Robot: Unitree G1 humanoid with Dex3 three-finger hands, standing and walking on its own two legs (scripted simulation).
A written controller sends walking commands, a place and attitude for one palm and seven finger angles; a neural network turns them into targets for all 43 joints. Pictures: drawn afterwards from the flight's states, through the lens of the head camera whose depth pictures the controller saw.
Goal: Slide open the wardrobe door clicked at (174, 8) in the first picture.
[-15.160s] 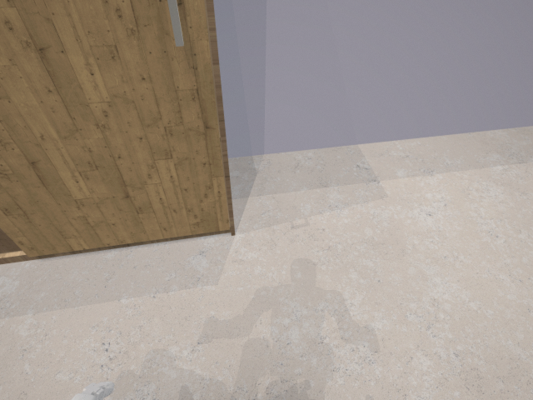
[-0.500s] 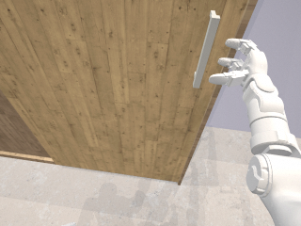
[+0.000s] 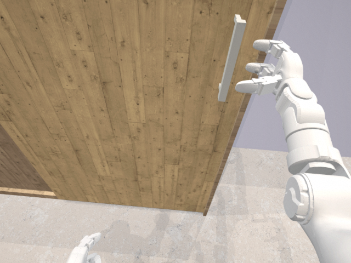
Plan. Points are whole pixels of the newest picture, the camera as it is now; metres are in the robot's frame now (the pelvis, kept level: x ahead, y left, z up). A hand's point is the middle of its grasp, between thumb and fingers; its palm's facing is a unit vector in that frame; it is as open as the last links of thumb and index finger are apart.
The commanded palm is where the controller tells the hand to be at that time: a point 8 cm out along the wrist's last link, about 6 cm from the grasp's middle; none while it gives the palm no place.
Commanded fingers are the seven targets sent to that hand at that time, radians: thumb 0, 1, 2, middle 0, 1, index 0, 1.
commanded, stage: move the hooked fingers beside the handle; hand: right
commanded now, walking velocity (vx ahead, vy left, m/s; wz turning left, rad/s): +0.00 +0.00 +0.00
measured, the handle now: (228, 61) +0.53 -0.07 +0.23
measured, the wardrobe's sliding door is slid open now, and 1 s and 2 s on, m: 0.00 0.00 0.00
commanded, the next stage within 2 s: feel for the door with the fingertips in 0.36 s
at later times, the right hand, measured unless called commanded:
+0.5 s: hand (265, 76) +0.46 -0.14 +0.24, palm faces +0.01 +1.00 +0.03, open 14.0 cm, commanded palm +0.44 -0.19 +0.23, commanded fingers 0.00 0.50 -0.30 0.30 1.20 0.30 1.20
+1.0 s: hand (238, 68) +0.49 -0.08 +0.23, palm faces -0.01 +1.00 +0.04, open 13.6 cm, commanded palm +0.46 -0.15 +0.23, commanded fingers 0.00 0.50 -0.30 0.30 1.20 0.30 1.20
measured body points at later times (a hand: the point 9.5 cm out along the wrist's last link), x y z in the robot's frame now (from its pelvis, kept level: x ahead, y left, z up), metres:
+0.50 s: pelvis -0.01 +0.00 +0.00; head -0.01 +0.01 +0.45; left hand +0.09 +0.26 -0.11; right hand +0.45 -0.19 +0.24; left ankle +0.00 +0.06 -0.74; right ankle -0.01 -0.09 -0.74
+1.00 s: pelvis +0.00 -0.01 +0.00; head +0.01 +0.00 +0.45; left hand +0.07 +0.23 -0.13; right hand +0.48 -0.14 +0.23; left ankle +0.00 +0.06 -0.74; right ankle -0.01 -0.09 -0.74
